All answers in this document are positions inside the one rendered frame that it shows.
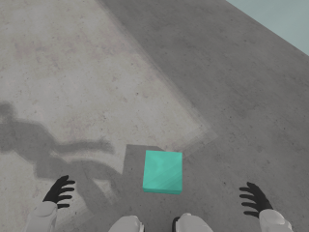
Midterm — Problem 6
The carton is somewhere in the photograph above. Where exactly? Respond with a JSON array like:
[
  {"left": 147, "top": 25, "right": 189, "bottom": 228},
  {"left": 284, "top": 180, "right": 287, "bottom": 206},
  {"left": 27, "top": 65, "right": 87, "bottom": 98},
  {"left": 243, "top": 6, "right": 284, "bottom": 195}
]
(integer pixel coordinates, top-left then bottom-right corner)
[{"left": 142, "top": 150, "right": 183, "bottom": 195}]

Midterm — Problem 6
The right robot hand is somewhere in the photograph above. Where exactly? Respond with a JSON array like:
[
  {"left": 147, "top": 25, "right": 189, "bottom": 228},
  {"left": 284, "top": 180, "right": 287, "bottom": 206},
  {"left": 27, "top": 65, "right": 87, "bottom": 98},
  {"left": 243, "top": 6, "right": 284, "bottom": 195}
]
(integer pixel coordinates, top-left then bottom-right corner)
[{"left": 239, "top": 182, "right": 273, "bottom": 218}]

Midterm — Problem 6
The left robot thigh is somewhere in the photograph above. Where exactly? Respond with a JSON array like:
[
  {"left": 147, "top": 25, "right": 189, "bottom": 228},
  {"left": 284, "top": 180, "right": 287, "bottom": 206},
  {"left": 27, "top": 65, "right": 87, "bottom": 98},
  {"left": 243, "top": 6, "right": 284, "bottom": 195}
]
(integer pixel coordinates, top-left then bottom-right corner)
[{"left": 108, "top": 216, "right": 144, "bottom": 232}]

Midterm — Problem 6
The right robot thigh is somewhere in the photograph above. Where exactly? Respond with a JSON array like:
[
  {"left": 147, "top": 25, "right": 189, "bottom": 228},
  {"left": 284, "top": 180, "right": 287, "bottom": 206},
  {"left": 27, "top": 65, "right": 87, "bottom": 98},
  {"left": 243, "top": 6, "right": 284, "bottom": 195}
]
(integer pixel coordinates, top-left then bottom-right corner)
[{"left": 176, "top": 215, "right": 213, "bottom": 232}]

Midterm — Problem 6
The robot right forearm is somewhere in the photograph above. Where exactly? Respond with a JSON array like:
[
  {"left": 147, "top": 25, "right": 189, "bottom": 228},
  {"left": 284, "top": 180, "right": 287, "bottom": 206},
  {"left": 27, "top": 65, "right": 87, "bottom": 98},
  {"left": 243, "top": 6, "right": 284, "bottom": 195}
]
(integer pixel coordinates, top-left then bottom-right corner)
[{"left": 259, "top": 209, "right": 294, "bottom": 232}]

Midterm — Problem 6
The robot thigh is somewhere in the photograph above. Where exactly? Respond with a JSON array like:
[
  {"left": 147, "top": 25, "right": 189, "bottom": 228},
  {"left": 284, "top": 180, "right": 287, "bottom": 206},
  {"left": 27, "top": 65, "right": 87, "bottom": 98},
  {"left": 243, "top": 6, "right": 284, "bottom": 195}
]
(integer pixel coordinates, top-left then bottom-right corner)
[
  {"left": 108, "top": 216, "right": 144, "bottom": 232},
  {"left": 176, "top": 215, "right": 213, "bottom": 232}
]

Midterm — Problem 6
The left robot hand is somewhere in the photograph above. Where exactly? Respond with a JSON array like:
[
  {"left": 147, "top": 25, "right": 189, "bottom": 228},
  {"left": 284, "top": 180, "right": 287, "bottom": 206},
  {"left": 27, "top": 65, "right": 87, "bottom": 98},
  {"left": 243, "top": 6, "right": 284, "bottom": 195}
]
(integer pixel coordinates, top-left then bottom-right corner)
[{"left": 42, "top": 175, "right": 75, "bottom": 209}]

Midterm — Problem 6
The robot left forearm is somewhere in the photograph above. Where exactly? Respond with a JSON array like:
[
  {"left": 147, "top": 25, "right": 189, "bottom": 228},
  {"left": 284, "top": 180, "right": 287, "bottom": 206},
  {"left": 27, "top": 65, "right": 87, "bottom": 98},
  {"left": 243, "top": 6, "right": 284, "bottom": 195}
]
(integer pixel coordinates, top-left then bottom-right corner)
[{"left": 20, "top": 201, "right": 58, "bottom": 232}]

